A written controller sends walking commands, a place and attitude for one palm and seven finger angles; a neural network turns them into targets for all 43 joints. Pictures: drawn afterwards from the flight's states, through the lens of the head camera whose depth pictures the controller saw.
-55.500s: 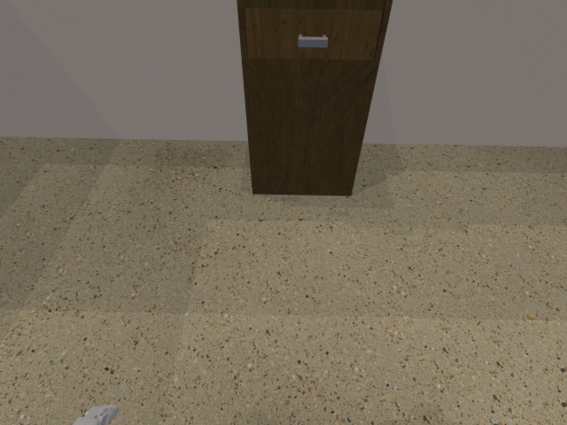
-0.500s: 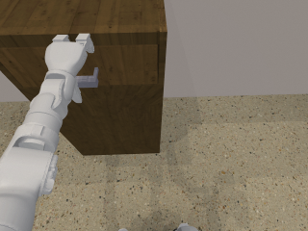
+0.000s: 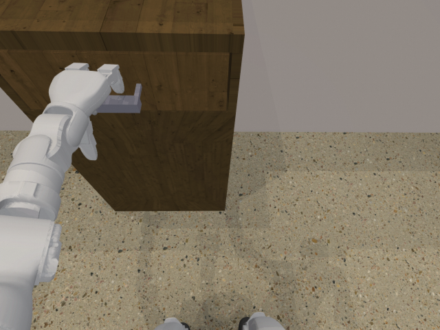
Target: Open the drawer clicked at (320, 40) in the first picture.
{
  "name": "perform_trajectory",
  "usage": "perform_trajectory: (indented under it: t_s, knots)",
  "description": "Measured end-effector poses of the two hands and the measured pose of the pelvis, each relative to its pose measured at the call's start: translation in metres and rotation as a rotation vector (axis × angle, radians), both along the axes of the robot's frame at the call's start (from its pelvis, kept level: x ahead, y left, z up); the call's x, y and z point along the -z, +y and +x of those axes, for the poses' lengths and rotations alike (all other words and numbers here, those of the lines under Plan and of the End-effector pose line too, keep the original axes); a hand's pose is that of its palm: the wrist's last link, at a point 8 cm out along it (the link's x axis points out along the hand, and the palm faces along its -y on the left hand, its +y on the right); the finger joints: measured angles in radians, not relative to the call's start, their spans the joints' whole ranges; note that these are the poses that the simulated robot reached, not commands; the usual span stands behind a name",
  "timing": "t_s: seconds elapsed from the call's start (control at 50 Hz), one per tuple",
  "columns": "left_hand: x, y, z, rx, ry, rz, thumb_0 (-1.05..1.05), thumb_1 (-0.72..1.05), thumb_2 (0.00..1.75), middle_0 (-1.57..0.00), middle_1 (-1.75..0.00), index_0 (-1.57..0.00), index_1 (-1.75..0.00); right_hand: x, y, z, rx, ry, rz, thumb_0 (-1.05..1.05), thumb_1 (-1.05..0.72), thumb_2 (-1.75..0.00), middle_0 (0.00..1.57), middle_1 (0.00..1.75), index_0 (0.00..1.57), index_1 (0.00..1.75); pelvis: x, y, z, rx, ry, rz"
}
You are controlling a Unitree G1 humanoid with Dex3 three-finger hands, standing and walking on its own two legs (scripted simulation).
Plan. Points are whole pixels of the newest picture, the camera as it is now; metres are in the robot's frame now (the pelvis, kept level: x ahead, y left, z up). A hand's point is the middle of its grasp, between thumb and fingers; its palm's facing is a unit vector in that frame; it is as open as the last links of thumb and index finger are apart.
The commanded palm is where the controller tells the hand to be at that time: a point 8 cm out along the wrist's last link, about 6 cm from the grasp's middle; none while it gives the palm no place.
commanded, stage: move the hooked fingers above the handle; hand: left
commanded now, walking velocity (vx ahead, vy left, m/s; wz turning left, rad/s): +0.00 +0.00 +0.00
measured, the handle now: (116, 96) +0.57 +0.19 +0.04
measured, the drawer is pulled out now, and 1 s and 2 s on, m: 0.00 0.00 0.00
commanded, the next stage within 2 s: lower the fingers behind the handle in 0.76 s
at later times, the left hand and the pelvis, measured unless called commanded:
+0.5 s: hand (88, 107) +0.50 +0.22 +0.08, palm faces -0.17 +0.01 -0.99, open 13.8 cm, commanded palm +0.50 +0.22 +0.14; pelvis +0.00 +0.01 +0.00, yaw -2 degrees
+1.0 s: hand (96, 93) +0.52 +0.20 +0.10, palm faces -0.11 +0.01 -0.99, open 13.6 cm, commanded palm +0.50 +0.21 +0.14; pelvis +0.01 +0.01 +0.00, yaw -1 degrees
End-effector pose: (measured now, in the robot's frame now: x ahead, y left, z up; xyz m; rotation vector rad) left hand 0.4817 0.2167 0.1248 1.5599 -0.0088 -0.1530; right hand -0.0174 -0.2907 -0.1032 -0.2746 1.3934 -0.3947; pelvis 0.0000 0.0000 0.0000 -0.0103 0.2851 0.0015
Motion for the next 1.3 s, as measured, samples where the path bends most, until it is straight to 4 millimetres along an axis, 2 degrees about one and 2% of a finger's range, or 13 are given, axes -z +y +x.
perform_trajectory:
  t_s: [0.1, 0.16, 0.24, 0.32, 0.4, 0.48, 0.56, 0.68, 0.8, 0.94, 1.1, 1.2, 1.3]
  knots:
    - [-0.023, -0.006, 0.014, -0.009, -0.166, -0.053, 0.00, -0.49, 0.31, -0.32, -1.20, -0.32, -1.20, 0.001, 0.006, 0.004, 0.001, 0.003, 0.012, 0.01, -0.90, -0.89, 0.21, 0.30, 0.20, 0.30, 0.002, 0.006, 0.005, -0.011, 0.013, -0.009]
    - [-0.031, -0.007, 0.023, -0.062, -0.189, -0.056, 0.00, -0.49, 0.31, -0.37, -1.24, -0.36, -1.24, 0.005, 0.016, 0.011, 0.004, -0.019, 0.046, 0.01, -0.90, -0.89, 0.20, 0.30, 0.20, 0.30, 0.002, 0.009, 0.008, -0.006, 0.015, -0.011]
    - [-0.039, -0.013, 0.025, -0.122, -0.163, -0.020, 0.00, -0.48, 0.31, -0.40, -1.26, -0.41, -1.31, 0.012, 0.033, 0.024, 0.006, -0.059, 0.103, 0.01, -0.90, -0.89, 0.21, 0.30, 0.20, 0.30, -0.001, 0.013, 0.007, 0.006, 0.005, -0.007]
    - [-0.044, -0.016, 0.024, -0.154, -0.100, 0.020, 0.00, -0.49, 0.31, -0.37, -1.24, -0.38, -1.28, 0.016, 0.047, 0.034, 0.018, -0.116, 0.139, 0.01, -0.90, -0.89, 0.21, 0.30, 0.20, 0.30, -0.003, 0.015, 0.004, 0.020, -0.013, -0.001]
    - [-0.036, -0.009, 0.021, -0.184, 0.000, 0.017, 0.00, -0.49, 0.31, -0.34, -1.22, -0.34, -1.24, 0.014, 0.053, 0.036, 0.030, -0.160, 0.141, 0.01, -0.90, -0.89, 0.21, 0.30, 0.20, 0.30, -0.004, 0.015, -0.001, 0.033, -0.026, 0.005]
    - [-0.015, 0.004, 0.012, -0.150, 0.072, 0.032, 0.00, -0.49, 0.31, -0.33, -1.21, -0.32, -1.22, 0.012, 0.049, 0.027, 0.025, -0.152, 0.115, 0.01, -0.90, -0.89, 0.21, 0.30, 0.20, 0.30, -0.003, 0.014, -0.005, 0.033, -0.023, 0.005]
    - [-0.001, 0.005, 0.003, -0.046, 0.051, 0.013, 0.00, -0.49, 0.31, -0.32, -1.21, -0.32, -1.21, 0.010, 0.040, 0.013, 0.004, -0.085, 0.080, 0.01, -0.90, -0.89, 0.21, 0.30, 0.20, 0.30, 0.000, 0.014, -0.005, 0.019, -0.012, 0.000]
    - [-0.013, -0.002, 0.008, 0.006, -0.122, -0.031, 0.00, -0.49, 0.31, -0.32, -1.20, -0.32, -1.20, 0.007, 0.025, 0.001, -0.012, -0.006, 0.042, 0.01, -0.90, -0.89, 0.21, 0.30, 0.20, 0.30, 0.004, 0.014, 0.000, -0.007, 0.012, -0.009]
    - [-0.029, -0.007, 0.024, -0.109, -0.178, -0.022, 0.00, -0.49, 0.31, -0.38, -1.24, -0.38, -1.28, 0.008, 0.022, 0.006, -0.006, -0.003, 0.068, 0.01, -0.90, -0.89, 0.21, 0.30, 0.20, 0.30, 0.002, 0.013, 0.005, -0.009, 0.021, -0.012]
    - [-0.037, -0.015, 0.023, -0.195, -0.063, 0.017, 0.00, -0.49, 0.31, -0.35, -1.23, -0.36, -1.27, 0.012, 0.031, 0.024, 0.023, -0.081, 0.115, 0.01, -0.90, -0.89, 0.21, 0.30, 0.20, 0.30, -0.004, 0.008, 0.007, 0.011, -0.012, -0.002]
    - [-0.003, -0.015, 0.010, -0.097, 0.077, -0.003, 0.00, -0.49, 0.31, -0.32, -1.21, -0.32, -1.22, 0.011, 0.030, 0.034, 0.013, -0.130, 0.100, 0.01, -0.90, -0.89, 0.21, 0.30, 0.20, 0.30, -0.003, 0.002, 0.004, 0.024, -0.024, 0.006]
    - [0.008, -0.007, 0.002, -0.026, -0.010, -0.020, 0.00, -0.49, 0.31, -0.32, -1.21, -0.32, -1.21, 0.013, 0.022, 0.030, -0.013, -0.090, 0.072, 0.01, -0.90, -0.89, 0.21, 0.30, 0.20, 0.30, 0.002, 0.001, 0.003, 0.012, 0.003, 0.003]
    - [0.009, 0.009, 0.007, -0.096, -0.111, -0.006, 0.00, -0.49, 0.31, -0.31, -1.20, -0.32, -1.20, 0.016, 0.015, 0.028, -0.032, -0.042, 0.065, 0.01, -0.90, -0.89, 0.21, 0.30, 0.20, 0.30, 0.006, 0.001, 0.005, -0.003, 0.033, -0.004]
